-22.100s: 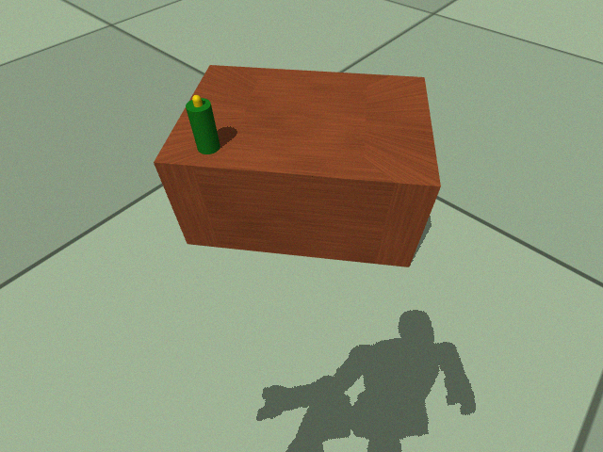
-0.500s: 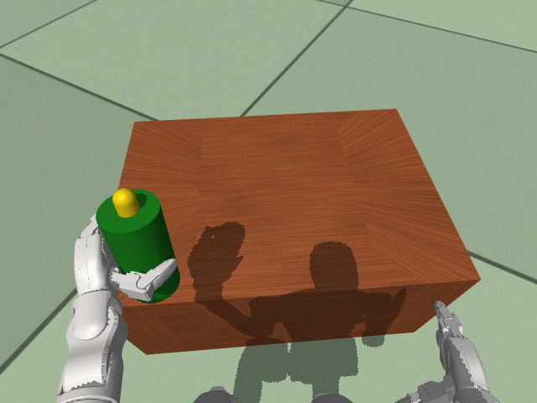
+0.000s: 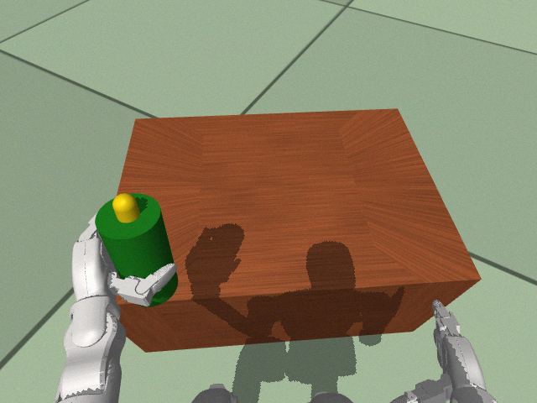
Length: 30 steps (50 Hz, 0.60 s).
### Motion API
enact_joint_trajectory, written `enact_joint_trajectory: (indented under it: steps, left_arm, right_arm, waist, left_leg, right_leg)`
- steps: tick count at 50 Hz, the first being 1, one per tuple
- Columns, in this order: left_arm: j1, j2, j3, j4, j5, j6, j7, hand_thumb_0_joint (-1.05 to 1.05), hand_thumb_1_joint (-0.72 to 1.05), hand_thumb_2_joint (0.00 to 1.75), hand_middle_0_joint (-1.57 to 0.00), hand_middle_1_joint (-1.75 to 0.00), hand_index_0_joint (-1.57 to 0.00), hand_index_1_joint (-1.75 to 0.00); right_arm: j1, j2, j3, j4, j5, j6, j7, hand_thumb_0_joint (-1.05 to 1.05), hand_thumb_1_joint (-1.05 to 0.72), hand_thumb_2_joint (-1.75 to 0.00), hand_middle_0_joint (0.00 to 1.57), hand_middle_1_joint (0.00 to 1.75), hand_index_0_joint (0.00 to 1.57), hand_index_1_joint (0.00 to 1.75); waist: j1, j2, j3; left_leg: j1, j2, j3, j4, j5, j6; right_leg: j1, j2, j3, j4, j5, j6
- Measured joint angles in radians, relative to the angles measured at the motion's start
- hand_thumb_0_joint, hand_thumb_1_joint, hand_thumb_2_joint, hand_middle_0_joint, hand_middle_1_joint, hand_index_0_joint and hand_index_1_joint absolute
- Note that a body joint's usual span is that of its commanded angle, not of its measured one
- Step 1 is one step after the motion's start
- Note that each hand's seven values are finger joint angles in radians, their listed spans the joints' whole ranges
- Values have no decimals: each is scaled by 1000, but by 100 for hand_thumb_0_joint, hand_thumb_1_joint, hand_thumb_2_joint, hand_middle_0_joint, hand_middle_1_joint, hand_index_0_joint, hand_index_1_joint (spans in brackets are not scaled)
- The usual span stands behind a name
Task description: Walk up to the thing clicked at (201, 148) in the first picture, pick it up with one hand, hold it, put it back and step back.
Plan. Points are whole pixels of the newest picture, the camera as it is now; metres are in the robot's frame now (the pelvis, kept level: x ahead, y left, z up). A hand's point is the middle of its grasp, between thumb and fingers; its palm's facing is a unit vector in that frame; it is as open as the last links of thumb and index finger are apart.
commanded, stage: hold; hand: left
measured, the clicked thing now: (140, 247) +0.32 +0.18 +0.07
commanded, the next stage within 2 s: crouch in 1.12 s
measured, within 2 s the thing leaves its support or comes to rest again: neither
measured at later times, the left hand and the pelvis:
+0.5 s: hand (139, 263) +0.31 +0.18 +0.04, palm faces +0.23 -0.97 -0.02, open 10.9 cm; pelvis +0.00 +0.00 +0.00, yaw +0 degrees
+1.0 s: hand (146, 245) +0.33 +0.17 +0.05, palm faces +0.21 -0.98 -0.01, open 10.9 cm; pelvis +0.00 +0.00 +0.00, yaw +0 degrees
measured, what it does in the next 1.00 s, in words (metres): stands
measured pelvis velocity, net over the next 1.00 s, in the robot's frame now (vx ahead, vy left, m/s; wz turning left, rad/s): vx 0.00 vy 0.00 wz -0.01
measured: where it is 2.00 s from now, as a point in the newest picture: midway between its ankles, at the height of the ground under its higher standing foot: outside the picture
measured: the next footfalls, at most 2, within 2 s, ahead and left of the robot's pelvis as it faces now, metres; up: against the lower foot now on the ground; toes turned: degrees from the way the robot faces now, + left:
none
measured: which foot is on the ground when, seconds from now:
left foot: down 0.00-1.00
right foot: down 0.00-1.00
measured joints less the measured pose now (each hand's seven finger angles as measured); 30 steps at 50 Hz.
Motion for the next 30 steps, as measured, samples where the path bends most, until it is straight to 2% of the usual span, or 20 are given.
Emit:
enact_joint_trajectory:
  steps: [13,20,30]
  left_arm:
    - [-51,-11,6,48,-15,14,-11,-2,-49,113,-71,-103,-66,-101]
    - [-8,-15,16,38,-3,3,-6,-2,-49,113,-71,-103,-66,-101]
    - [28,-2,6,11,3,-21,-8,-2,-49,112,-71,-104,-66,-101]
  right_arm:
    - [2,0,-6,35,7,7,1,-1,52,-6,5,5,6,5]
    - [2,-3,-10,1,4,3,0,-1,53,-6,5,5,6,5]
    - [-8,3,3,15,-4,-18,4,-1,52,-6,5,5,6,5]
  waist:
    - [5,1,-1]
    - [2,-11,15]
    - [6,-7,1]
  left_leg:
    - [23,-3,15,-27,11,6]
    - [22,0,13,-27,11,2]
    - [2,1,-5,-5,2,-3]
  right_leg:
    - [17,-4,14,-24,13,6]
    - [14,-1,13,-21,12,2]
    - [3,1,-5,-5,1,-3]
